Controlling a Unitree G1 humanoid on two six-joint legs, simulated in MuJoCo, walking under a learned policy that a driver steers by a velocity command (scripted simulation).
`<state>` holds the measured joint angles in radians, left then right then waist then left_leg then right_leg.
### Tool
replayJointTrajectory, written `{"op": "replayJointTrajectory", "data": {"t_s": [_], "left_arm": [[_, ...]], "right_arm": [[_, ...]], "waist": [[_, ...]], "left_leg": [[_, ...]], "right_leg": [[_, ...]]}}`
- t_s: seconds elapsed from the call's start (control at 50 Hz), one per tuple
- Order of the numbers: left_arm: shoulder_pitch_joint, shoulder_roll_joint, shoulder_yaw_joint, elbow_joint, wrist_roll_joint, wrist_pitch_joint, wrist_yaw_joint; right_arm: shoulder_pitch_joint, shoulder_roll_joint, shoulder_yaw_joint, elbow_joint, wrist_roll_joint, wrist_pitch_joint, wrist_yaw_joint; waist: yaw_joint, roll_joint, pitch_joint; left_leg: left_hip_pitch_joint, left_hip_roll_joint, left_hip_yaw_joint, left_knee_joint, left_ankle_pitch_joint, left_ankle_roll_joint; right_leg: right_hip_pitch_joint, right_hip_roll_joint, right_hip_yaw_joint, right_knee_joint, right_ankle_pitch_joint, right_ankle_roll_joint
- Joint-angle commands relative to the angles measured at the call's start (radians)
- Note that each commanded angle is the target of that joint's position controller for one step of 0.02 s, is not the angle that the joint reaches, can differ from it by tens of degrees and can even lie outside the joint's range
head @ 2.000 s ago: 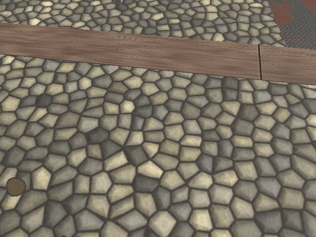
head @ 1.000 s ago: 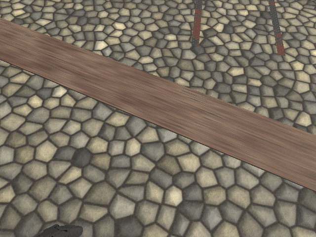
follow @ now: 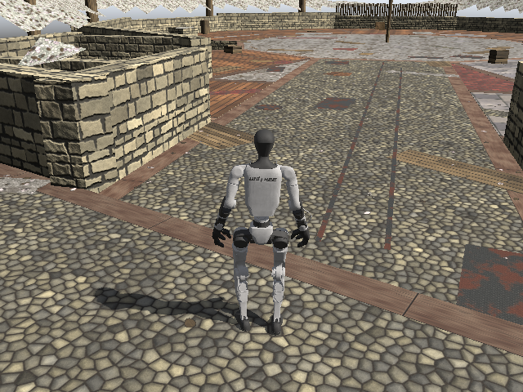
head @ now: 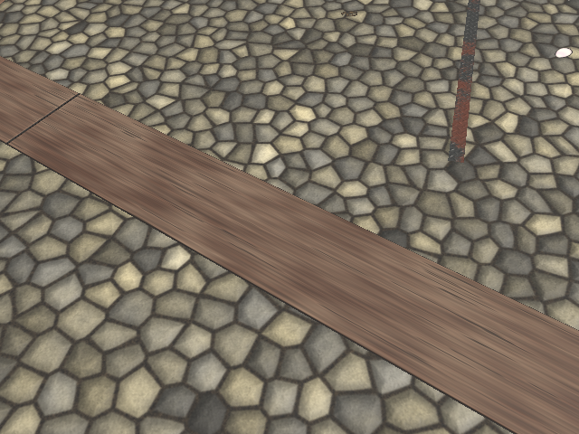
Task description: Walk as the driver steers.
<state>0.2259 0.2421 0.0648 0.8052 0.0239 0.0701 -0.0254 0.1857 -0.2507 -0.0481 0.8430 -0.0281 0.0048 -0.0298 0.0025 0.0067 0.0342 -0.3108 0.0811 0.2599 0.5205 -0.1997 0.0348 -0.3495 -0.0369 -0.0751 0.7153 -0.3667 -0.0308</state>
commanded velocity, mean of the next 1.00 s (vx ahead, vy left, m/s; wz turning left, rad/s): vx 0.14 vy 0.00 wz -0.37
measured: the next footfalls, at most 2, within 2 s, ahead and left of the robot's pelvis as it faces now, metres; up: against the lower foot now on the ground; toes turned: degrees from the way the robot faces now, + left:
right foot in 0.02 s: +0.05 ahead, -0.10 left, +0.00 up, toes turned -5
left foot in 0.52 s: +0.07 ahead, +0.09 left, +0.00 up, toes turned -22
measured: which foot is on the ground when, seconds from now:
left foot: down 0.00-0.02, up 0.04-0.50, down 0.52-0.98, up 1.00-1.00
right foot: up 0.00-0.00, down 0.02-0.52, up 0.54-0.96, down 0.98-1.00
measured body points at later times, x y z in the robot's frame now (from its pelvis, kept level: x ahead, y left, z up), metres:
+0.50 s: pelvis +0.00 +0.00 +0.01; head +0.03 +0.00 +0.46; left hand +0.18 +0.24 -0.11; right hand +0.05 -0.30 -0.10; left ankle +0.03 +0.11 -0.72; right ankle +0.01 -0.10 -0.73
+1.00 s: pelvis +0.07 -0.05 +0.01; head +0.08 -0.06 +0.46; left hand +0.31 +0.13 -0.10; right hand -0.05 -0.29 -0.13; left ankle +0.03 +0.10 -0.73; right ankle +0.06 -0.14 -0.73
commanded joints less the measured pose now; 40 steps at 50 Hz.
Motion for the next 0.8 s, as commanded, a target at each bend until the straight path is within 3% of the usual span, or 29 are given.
{"op": "replayJointTrajectory", "data": {"t_s": [0.02, 0.04, 0.06, 0.08, 0.1, 0.12, 0.16, 0.2, 0.36, 0.44, 0.5, 0.52, 0.54, 0.56, 0.58, 0.6, 0.62, 0.64, 0.66, 0.72, 0.8], "left_arm": [[0.113, 0.096, 0.023, -0.038, 0.004, -0.028, 0.003], [0.104, 0.200, 0.040, -0.063, 0.010, -0.041, 0.016], [0.130, 0.293, 0.068, -0.068, 0.006, -0.039, 0.027], [0.128, 0.247, 0.061, -0.057, 0.004, -0.036, 0.034], [0.063, 0.211, 0.049, -0.069, -0.005, -0.034, 0.037], [-0.005, 0.192, 0.044, -0.089, -0.005, -0.030, 0.035], [-0.034, 0.156, 0.035, -0.112, -0.017, -0.035, 0.032], [0.003, 0.161, 0.037, -0.107, -0.022, -0.043, 0.027], [0.057, 0.203, 0.053, -0.112, -0.007, -0.036, 0.028], [0.015, 0.215, 0.059, -0.125, -0.004, -0.030, 0.017], [-0.051, 0.196, 0.052, -0.130, -0.015, -0.024, 0.016], [-0.048, 0.169, 0.043, -0.131, -0.021, -0.026, 0.021], [0.009, 0.096, 0.023, -0.134, -0.020, -0.029, 0.024], [-0.002, 0.141, 0.033, -0.141, -0.006, -0.028, 0.033], [-0.003, 0.178, 0.041, -0.132, 0.018, -0.030, 0.032], [0.004, 0.174, 0.042, -0.114, 0.018, -0.033, 0.022], [0.029, 0.166, 0.040, -0.093, 0.015, -0.035, 0.011], [0.039, 0.160, 0.038, -0.080, 0.020, -0.038, 0.001], [0.044, 0.153, 0.034, -0.066, 0.022, -0.042, -0.005], [-0.025, 0.135, 0.024, -0.070, 0.020, -0.055, -0.016], [-0.112, 0.106, 0.005, -0.078, 0.016, -0.070, -0.023]], "right_arm": [[0.021, -0.136, -0.043, -0.039, -0.002, 0.014, 0.003], [0.074, -0.059, -0.028, -0.056, -0.007, 0.028, 0.013], [-0.042, -0.072, -0.024, -0.113, -0.002, 0.044, -0.001], [-0.067, -0.086, -0.026, -0.113, 0.002, 0.052, -0.002], [-0.045, -0.087, -0.029, -0.101, 0.013, 0.047, 0.002], [-0.020, -0.095, -0.032, -0.084, 0.014, 0.037, 0.005], [0.022, -0.113, -0.041, -0.062, -0.007, 0.031, 0.013], [0.014, -0.098, -0.039, -0.071, 0.001, 0.033, 0.015], [-0.047, -0.092, -0.026, -0.125, 0.013, 0.034, 0.001], [-0.019, -0.101, -0.022, -0.143, 0.025, 0.022, -0.005], [0.082, -0.088, -0.015, -0.124, 0.027, 0.008, -0.013], [0.098, -0.113, -0.020, -0.123, 0.017, 0.001, -0.019], [0.072, -0.184, -0.028, -0.143, -0.002, -0.003, -0.025], [0.037, -0.255, -0.045, -0.156, -0.009, 0.003, -0.013], [0.052, -0.210, -0.038, -0.152, -0.013, 0.002, -0.002], [0.016, -0.156, -0.023, -0.149, -0.005, -0.002, 0.005], [-0.009, -0.135, -0.017, -0.148, -0.002, -0.005, 0.010], [0.001, -0.133, -0.016, -0.138, 0.002, -0.012, 0.008], [0.027, -0.130, -0.017, -0.127, 0.004, -0.019, 0.010], [0.116, -0.144, -0.027, -0.079, 0.011, -0.043, 0.017], [0.170, -0.149, -0.036, -0.040, 0.012, -0.059, 0.025]], "waist": [[0.037, -0.031, -0.067], [0.004, -0.320, -0.043], [0.057, -0.321, 0.022], [0.039, -0.184, 0.030], [0.004, -0.152, 0.029], [-0.022, -0.135, 0.010], [-0.026, -0.122, -0.060], [-0.013, -0.087, -0.087], [0.039, -0.123, -0.075], [0.025, -0.133, -0.092], [-0.033, -0.124, -0.106], [-0.038, -0.077, -0.102], [0.002, 0.134, -0.108], [-0.009, 0.240, -0.063], [-0.008, 0.157, -0.042], [0.013, 0.123, -0.005], [0.027, 0.134, 0.025], [0.023, 0.162, 0.024], [0.009, 0.150, 0.020], [-0.030, 0.109, 0.027], [-0.063, 0.128, 0.031]], "left_leg": [[-0.057, 0.197, -0.125, 0.012, -0.105, 0.024], [-0.227, 0.056, -0.025, 0.303, -0.369, -0.064], [-0.322, -0.073, -0.167, 0.433, -0.446, -0.077], [-0.314, -0.043, -0.245, 0.516, -0.363, -0.076], [-0.303, -0.040, -0.269, 0.522, -0.266, -0.068], [-0.294, -0.043, -0.277, 0.522, -0.198, -0.062], [-0.272, -0.060, -0.271, 0.573, -0.151, -0.064], [-0.279, -0.063, -0.282, 0.563, -0.149, -0.074], [-0.222, -0.091, -0.306, 0.319, -0.213, -0.076], [-0.095, -0.127, -0.306, 0.201, -0.228, -0.052], [0.108, -0.136, -0.282, -0.068, -0.095, -0.022], [0.199, -0.072, -0.340, -0.196, -0.042, -0.005], [0.261, 0.167, -0.591, -0.312, -0.092, 0.049], [0.158, 0.293, -0.776, -0.340, -0.111, 0.168], [0.116, 0.284, -0.773, -0.350, -0.232, 0.205], [0.104, 0.223, -0.711, -0.369, -0.374, 0.181], [0.120, 0.161, -0.642, -0.385, -0.389, 0.144], [0.163, 0.133, -0.603, -0.393, -0.361, 0.131], [0.202, 0.113, -0.571, -0.392, -0.320, 0.130], [0.300, 0.118, -0.544, -0.392, -0.257, 0.145], [0.305, 0.124, -0.509, -0.401, -0.202, 0.165]], "right_leg": [[0.190, -0.004, 0.081, -0.291, 0.092, -0.049], [0.223, -0.267, 0.445, -0.443, 0.242, -0.104], [0.108, -0.361, 0.596, -0.483, 0.394, -0.234], [0.102, -0.303, 0.506, -0.468, 0.362, -0.237], [0.090, -0.236, 0.425, -0.460, 0.312, -0.209], [0.113, -0.177, 0.373, -0.449, 0.305, -0.180], [0.174, -0.140, 0.330, -0.415, 0.447, -0.181], [0.227, -0.142, 0.344, -0.399, 0.495, -0.189], [0.246, -0.143, 0.478, -0.377, 0.401, -0.224], [0.189, -0.123, 0.544, -0.350, 0.464, -0.202], [0.112, -0.072, 0.529, -0.301, 0.440, -0.128], [0.038, -0.024, 0.499, -0.257, 0.309, -0.074], [-0.060, 0.090, 0.360, -0.078, 0.026, -0.016], [-0.165, 0.220, 0.200, 0.078, -0.201, -0.002], [-0.157, 0.160, 0.247, 0.214, -0.171, -0.005], [-0.179, 0.145, 0.256, 0.259, -0.096, -0.008], [-0.200, 0.142, 0.245, 0.281, -0.035, 0.002], [-0.221, 0.139, 0.232, 0.298, 0.003, 0.012], [-0.236, 0.138, 0.223, 0.304, 0.024, 0.021], [-0.295, 0.111, 0.189, 0.243, 0.063, 0.040], [-0.252, 0.041, 0.087, 0.072, 0.080, 0.062]]}}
